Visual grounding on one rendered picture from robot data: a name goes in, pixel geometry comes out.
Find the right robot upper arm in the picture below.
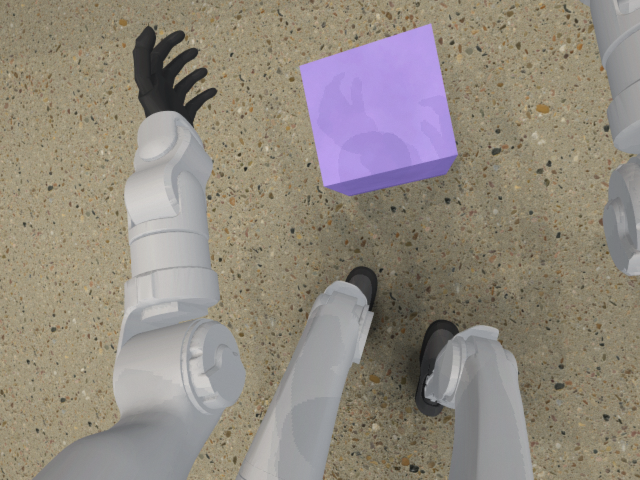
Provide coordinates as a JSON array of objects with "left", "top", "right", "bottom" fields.
[{"left": 603, "top": 154, "right": 640, "bottom": 276}]

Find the right robot shin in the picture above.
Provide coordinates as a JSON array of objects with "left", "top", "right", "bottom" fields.
[{"left": 424, "top": 325, "right": 518, "bottom": 409}]

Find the right robot forearm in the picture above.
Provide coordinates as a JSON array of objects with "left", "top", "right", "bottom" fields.
[{"left": 580, "top": 0, "right": 640, "bottom": 154}]

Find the left robot upper arm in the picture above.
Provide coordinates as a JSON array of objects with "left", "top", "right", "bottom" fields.
[{"left": 32, "top": 318, "right": 246, "bottom": 480}]

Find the left robot hand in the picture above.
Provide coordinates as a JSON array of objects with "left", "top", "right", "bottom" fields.
[{"left": 133, "top": 26, "right": 217, "bottom": 128}]

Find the carton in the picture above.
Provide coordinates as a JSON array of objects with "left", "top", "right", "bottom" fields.
[{"left": 299, "top": 24, "right": 458, "bottom": 196}]

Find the robot left thigh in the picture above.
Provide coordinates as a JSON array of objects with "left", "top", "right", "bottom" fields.
[{"left": 235, "top": 291, "right": 374, "bottom": 480}]

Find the left robot forearm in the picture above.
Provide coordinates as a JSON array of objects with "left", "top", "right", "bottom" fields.
[{"left": 113, "top": 111, "right": 220, "bottom": 403}]

